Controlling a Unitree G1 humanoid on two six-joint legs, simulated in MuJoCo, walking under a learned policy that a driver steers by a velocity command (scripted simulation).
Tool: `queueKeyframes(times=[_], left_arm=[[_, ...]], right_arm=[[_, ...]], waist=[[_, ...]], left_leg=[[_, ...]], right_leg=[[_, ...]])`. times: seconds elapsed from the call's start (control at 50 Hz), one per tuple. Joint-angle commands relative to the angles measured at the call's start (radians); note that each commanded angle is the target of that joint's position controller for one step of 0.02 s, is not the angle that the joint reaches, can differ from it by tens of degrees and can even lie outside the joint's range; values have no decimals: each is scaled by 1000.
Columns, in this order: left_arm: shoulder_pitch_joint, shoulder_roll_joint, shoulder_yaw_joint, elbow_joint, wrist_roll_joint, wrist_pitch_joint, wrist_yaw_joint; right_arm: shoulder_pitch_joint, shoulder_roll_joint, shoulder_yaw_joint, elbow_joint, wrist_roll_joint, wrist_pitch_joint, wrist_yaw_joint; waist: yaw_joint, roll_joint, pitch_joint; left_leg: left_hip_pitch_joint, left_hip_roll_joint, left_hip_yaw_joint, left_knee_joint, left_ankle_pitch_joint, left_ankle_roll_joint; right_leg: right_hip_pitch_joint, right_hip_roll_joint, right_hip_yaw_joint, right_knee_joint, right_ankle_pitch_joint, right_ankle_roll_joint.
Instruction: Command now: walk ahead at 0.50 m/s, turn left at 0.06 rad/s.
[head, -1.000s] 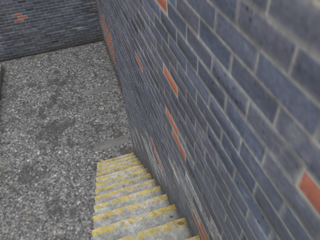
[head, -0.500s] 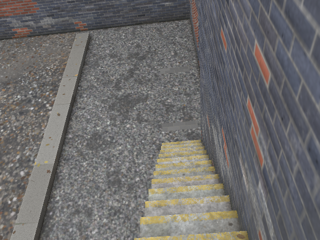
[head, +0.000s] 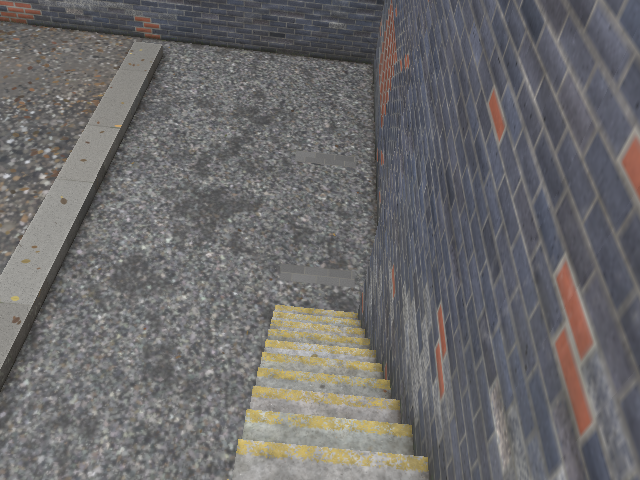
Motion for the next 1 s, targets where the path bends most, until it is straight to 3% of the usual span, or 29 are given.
queueKeyframes(times=[0.02, 0.12, 0.2, 0.26, 0.3, 0.32, 0.34, 0.38, 0.4, 0.42, 0.44, 0.48, 0.54, 0.58, 0.6, 0.66, 0.68, 0.7, 0.72, 0.74, 0.76, 0.78, 0.82, 0.86, 0.9, 0.94, 0.96, 0.98, 1.0], left_arm=[[-18, 54, 19, -73, -2, -14, -36], [-18, 74, 29, -52, -14, -9, -47], [112, 150, 64, 23, -33, 2, -76], [536, 239, 101, 227, -25, 15, -86], [821, 146, 86, 338, -29, -13, -93], [708, 99, 36, 327, -12, -26, -80], [659, 190, 18, 322, 2, -43, -75], [626, 145, 7, 350, -22, -19, -75], [494, 106, -5, 297, -35, -17, -68], [476, 218, 16, 283, -39, -40, -36], [312, 209, 6, 245, -27, -44, 6], [359, 155, -12, 288, 28, -25, 55], [484, 63, -17, 292, -84, -39, 107], [448, -20, -35, 283, -56, -14, 122], [414, -11, -32, 292, -20, -5, 111], [201, 52, -6, 182, -36, -14, 98], [86, 63, 2, 151, -33, -26, 83], [-8, 84, 14, 130, -23, -50, 73], [197, 30, -1, 103, -5, -74, 48], [337, 24, -4, 117, -40, -86, 22], [193, 9, -30, 95, -31, -88, 20], [208, -52, -50, 93, 0, -90, 10], [129, 1, -52, 41, -26, -89, 3], [445, 4, -16, 253, -18, -69, -36], [593, 97, 10, 297, -19, -48, -74], [480, 185, 8, 277, 23, -55, -83], [294, 337, 37, 266, 47, -34, -66], [155, 285, 31, 258, 8, -13, -58], [74, 163, 29, 169, 46, -11, -88]], right_arm=[[-71, -140, -6, -81, 18, -50, -50], [-107, -233, -38, -105, 24, -59, -43], [-197, -233, -60, -136, 3, -56, -6], [-321, -213, -56, -137, 6, -48, 42], [-409, -247, -71, -170, 26, -61, 49], [-347, -210, -76, -164, -21, -36, 34], [-200, -123, -68, -230, -27, -50, 11], [-231, -168, -80, -250, 13, -44, 17], [-333, -229, -96, -259, 48, -34, 5], [-323, -195, -89, -329, 91, -33, 3], [-366, -203, -81, -371, 87, -17, 1], [-419, -153, -76, -342, 36, 3, 13], [-573, -227, -98, -377, -19, -5, 59], [-559, -124, -71, -417, -38, -14, 73], [-446, -134, -86, -372, -26, -17, 84], [-154, -198, -110, -290, -42, -2, 65], [106, -233, -122, -188, -61, -5, 59], [477, -260, -136, -75, -45, -2, 49], [322, -272, -88, -91, -14, -21, 60], [153, -244, -71, -133, -17, -36, 62], [127, -169, -65, -109, 0, -60, 54], [-21, -219, -70, -113, 30, -70, 40], [-294, -240, -69, -202, 49, -73, -23], [-341, -330, -109, -128, 19, 25, -13], [-512, -284, -99, -151, 67, 62, -31], [-476, -213, -84, -209, 39, 83, -47], [-241, -28, -40, -247, 66, 133, -37], [-142, -32, -24, -258, 22, 145, -13], [221, -124, -43, -113, -12, 116, 7]], waist=[[58, 197, 116], [28, 206, 248], [43, 247, 146], [209, 159, -9], [392, -95, 85], [240, -166, 203], [95, -315, 205], [79, -59, 133], [57, 210, 82], [4, 15, 86], [-26, 79, 142], [32, 99, -12], [112, 131, 75], [130, -17, 96], [82, -99, 44], [-60, -44, 80], [-199, 81, 55], [-418, 275, 102], [-201, 499, 45], [-52, 430, -32], [-79, 212, 55], [49, 6, 103], [173, -179, 226], [259, 21, -69], [346, 279, -42], [308, 114, 45], [76, -370, 186], [-2, -449, 210], [-70, -361, -15]], left_leg=[[-132, 208, -231, -258, 239, 187], [-125, 228, -184, -171, 37, 180], [45, 246, -134, 8, 178, 132], [-5, 178, 59, 403, 478, 40], [-145, 39, 184, 1000, 452, -20], [-401, -70, 207, 1336, -340, -61], [-607, -82, 125, 1381, -463, -109], [-690, 40, 87, 1165, -251, -94], [-550, 83, 84, 904, 106, -54], [-604, 87, 41, 893, 77, -65], [-599, 160, -31, 565, 234, -135], [-320, 105, 18, 424, 543, -130], [-478, 80, 22, 3, 927, -105], [-89, 23, 106, -255, 1154, -104], [60, 9, 96, -60, 1216, -110], [182, 69, 106, -87, 974, -83], [436, 77, 152, -245, 996, -36], [722, 187, 145, -525, 1274, 110], [889, 411, -142, -218, 2099, 357], [804, 522, -341, -148, 1930, 447], [596, 493, -363, -208, 1531, 410], [340, 470, -330, -244, 1385, 362], [-213, 312, -185, -347, 924, 222], [-517, 118, -42, -174, 617, 67], [-485, 79, -35, 30, 346, 15], [-306, -24, -56, 313, 260, -36], [-326, -140, 80, 506, -123, -52], [-241, -39, 153, 425, -119, -57], [-31, -95, 163, 238, -315, -83]], right_leg=[[120, -8, 39, -246, 298, -14], [148, 58, 145, -369, 197, 3], [283, -13, 118, -450, 164, 1], [778, -1, -93, -510, 109, -24], [987, 16, -227, -907, 208, -87], [1030, -130, 20, -935, 511, -125], [1123, -176, 198, -572, 1012, -227], [1075, -189, 295, -514, 592, -247], [858, -160, 282, -585, 218, -175], [836, -285, 513, -523, 420, -279], [635, -368, 608, -529, 389, -334], [556, -231, 515, -432, 131, -329], [654, -71, 355, -278, -218, -201], [365, 83, 196, -248, -298, -104], [269, 64, 240, -169, -287, -108], [200, -15, 276, 129, -38, -99], [79, 6, 217, 366, 207, -19], [-157, 173, 95, 1083, -398, 99], [-452, 259, -4, 1345, -1453, 175], [-439, 112, 199, 1193, -1401, 129], [-431, 39, 231, 1071, -1446, 104], [-302, -20, 186, 899, -1346, 66], [56, -88, 99, 133, -839, 75], [1061, -33, -6, -183, 185, 46], [1115, -92, 87, -250, 262, 51], [1012, -133, 70, -594, 122, 37], [543, -338, 416, -997, -137, 18], [395, -299, 523, -1123, -658, 39], [652, -115, 22, -894, -202, 148]])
